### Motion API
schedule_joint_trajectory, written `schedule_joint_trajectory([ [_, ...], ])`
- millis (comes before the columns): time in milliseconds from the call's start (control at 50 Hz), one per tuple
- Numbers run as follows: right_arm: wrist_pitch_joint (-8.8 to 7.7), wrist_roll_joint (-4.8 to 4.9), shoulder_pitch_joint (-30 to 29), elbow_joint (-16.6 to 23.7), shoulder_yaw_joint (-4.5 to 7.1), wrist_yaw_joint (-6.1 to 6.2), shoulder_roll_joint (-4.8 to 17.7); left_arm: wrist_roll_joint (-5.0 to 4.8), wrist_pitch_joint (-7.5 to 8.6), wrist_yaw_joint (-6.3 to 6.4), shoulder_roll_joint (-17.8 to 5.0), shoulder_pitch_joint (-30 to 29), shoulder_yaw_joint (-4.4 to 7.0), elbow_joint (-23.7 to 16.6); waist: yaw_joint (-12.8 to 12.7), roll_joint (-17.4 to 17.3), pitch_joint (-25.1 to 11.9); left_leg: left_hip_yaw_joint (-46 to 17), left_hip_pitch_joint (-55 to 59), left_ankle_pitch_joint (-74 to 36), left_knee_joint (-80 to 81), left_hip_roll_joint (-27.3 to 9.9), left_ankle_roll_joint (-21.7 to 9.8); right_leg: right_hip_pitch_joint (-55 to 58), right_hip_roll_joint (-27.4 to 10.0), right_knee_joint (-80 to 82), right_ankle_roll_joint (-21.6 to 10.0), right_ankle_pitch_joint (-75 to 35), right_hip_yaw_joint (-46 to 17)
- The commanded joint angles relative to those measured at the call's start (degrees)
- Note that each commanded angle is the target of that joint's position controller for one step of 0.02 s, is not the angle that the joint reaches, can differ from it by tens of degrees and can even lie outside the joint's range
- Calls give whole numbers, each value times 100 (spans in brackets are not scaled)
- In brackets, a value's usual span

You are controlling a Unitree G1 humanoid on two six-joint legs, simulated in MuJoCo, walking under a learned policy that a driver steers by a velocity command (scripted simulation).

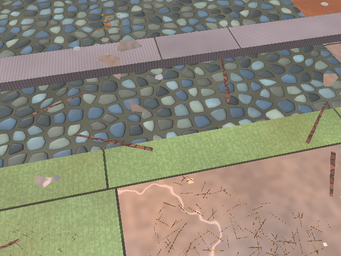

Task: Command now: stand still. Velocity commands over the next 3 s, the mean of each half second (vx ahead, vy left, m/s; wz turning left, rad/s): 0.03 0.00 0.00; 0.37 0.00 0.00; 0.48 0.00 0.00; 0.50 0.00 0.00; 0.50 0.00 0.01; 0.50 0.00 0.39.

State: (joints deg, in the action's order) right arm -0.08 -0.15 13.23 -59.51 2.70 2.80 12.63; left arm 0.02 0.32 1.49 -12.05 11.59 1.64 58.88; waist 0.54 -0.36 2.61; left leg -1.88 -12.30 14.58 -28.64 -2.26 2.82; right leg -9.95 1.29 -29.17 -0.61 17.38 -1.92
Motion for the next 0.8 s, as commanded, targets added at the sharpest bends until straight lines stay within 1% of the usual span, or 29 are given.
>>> schedule_joint_trajectory([
  [20,-39,2,200,90,90,21,577,-3,40,24,-583,133,89,-108,-12,61,-35,89,183,-861,320,26,-109,-349,-215,633,-118,-881,-169],
  [380,-30,16,423,-190,-3,23,402,-12,23,56,-471,465,11,175,-36,16,55,114,76,-728,344,78,-156,-413,-161,624,-64,-754,-63],
  [400,-23,16,536,-257,-24,25,326,-13,15,62,-428,584,0,240,-38,58,-77,211,123,-179,316,164,-167,-365,-122,685,-86,-132,-32],
  [420,-13,48,554,-275,-16,35,326,-54,-5,78,-519,627,34,253,-60,144,9,368,-22,708,130,325,-217,-451,-86,723,-183,923,-57],
  [440,-19,74,510,-236,0,44,365,-94,-13,91,-672,644,83,225,-90,280,207,460,-317,1558,-81,428,-290,-641,-181,825,-337,1988,-242],
  [460,-59,77,400,-159,1,42,373,-116,8,93,-756,705,111,186,-146,405,455,461,-680,1973,-287,435,-363,-801,-410,1041,-510,2734,-583],
  [480,-139,86,269,-67,-22,17,275,-142,64,82,-872,865,149,181,-225,648,617,495,-1033,1866,-640,426,-400,-757,-781,1309,-723,3152,-1124],
  [500,-243,107,198,4,-55,-32,123,-167,129,66,-1029,1023,209,196,-267,1003,653,605,-1264,1402,-1191,428,-408,-614,-1269,1652,-986,3386,-1824],
  [520,-340,126,129,61,-65,-88,85,-181,183,56,-1107,1026,252,184,-269,1152,748,446,-1305,1107,-1614,257,-493,-755,-1666,1875,-1229,3327,-2408],
  [540,-423,161,166,85,-50,-143,112,-167,228,47,-1052,858,244,108,-156,1098,807,337,-1296,1122,-1717,131,-613,-860,-1804,1930,-1308,3097,-2555],
  [560,-489,191,325,65,-50,-188,89,-180,259,28,-993,614,230,12,15,1057,822,330,-1062,1242,-1360,79,-740,-977,-1748,1830,-1233,2812,-2358],
  [580,-538,212,722,-59,-42,-215,57,-233,261,7,-948,269,213,-103,293,976,785,406,-290,1078,-477,111,-851,-1323,-1492,1578,-1019,2472,-1885],
  [600,-556,180,1210,-275,13,-218,135,-254,261,-8,-871,21,195,-211,501,697,706,443,602,634,176,258,-820,-1705,-1047,1068,-772,1876,-1275],
  [620,-558,116,1854,-469,120,-213,438,-208,303,-27,-618,-96,130,-295,668,-134,403,-508,1445,645,621,-275,-881,-2188,-532,-348,-470,962,-516],
  [640,-591,133,2591,-546,303,-264,1200,-180,409,-19,-344,-122,74,-502,787,-1723,54,-2825,2159,1369,1669,-1530,-1521,-3125,166,-2250,-133,862,377],
  [660,-668,17,2488,-504,205,-315,1046,-250,508,-19,-469,-177,109,-580,622,-1520,128,-4110,1951,1753,2059,-2097,-1915,-3649,69,-3436,-205,1395,-148],
  [680,-725,24,1949,-336,104,-318,709,-313,570,-66,-534,-113,122,-562,344,-872,509,-3633,1768,1594,1968,-2035,-1831,-4009,-274,-4023,-341,969,-351],
  [700,-745,48,1612,-202,49,-342,545,-296,608,-110,-516,-16,119,-482,223,-575,524,-2880,1690,1294,1955,-1730,-1632,-4046,-483,-4091,-436,397,-308],
  [720,-733,63,1412,-121,21,-369,527,-237,638,-121,-591,-61,164,-468,151,-393,512,-2310,1675,743,2004,-1516,-1452,-4034,-629,-3839,-473,-62,-228],
  [740,-700,52,1383,-97,-33,-373,388,-177,644,-143,-699,-182,222,-488,141,-396,483,-1760,1639,-24,2039,-1308,-1289,-3872,-744,-3523,-453,-371,-148],
  [760,-651,28,1518,-124,-76,-359,267,-155,630,-181,-665,-231,239,-493,163,-497,391,-1333,1631,-666,2041,-1124,-1201,-3680,-766,-3292,-401,-546,-23],
  [780,-613,7,1686,-153,-89,-330,261,-144,604,-216,-548,-287,227,-504,187,-547,311,-1056,1667,-1213,2022,-1028,-1193,-3612,-742,-3118,-328,-680,110],
  [800,-580,-4,1796,-158,-86,-292,323,-135,574,-239,-445,-432,205,-558,212,-520,294,-861,1667,-1570,2029,-982,-1218,-3618,-719,-2880,-248,-807,206],
])
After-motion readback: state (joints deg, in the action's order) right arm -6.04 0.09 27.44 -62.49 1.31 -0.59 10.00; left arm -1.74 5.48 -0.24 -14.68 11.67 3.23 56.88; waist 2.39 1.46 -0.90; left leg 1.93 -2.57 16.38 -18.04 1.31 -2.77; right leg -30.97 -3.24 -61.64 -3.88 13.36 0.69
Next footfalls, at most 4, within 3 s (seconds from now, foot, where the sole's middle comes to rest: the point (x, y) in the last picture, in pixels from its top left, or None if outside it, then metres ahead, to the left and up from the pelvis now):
1.08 right None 0.43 -0.09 -0.77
1.62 left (144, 200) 0.75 0.14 -0.77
2.16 right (195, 143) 1.06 -0.09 -0.77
2.74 left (149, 101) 1.36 0.15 -0.77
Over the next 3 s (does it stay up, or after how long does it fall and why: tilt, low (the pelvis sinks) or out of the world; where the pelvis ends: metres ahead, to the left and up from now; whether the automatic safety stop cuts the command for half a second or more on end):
stays up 1.34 0.07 0.01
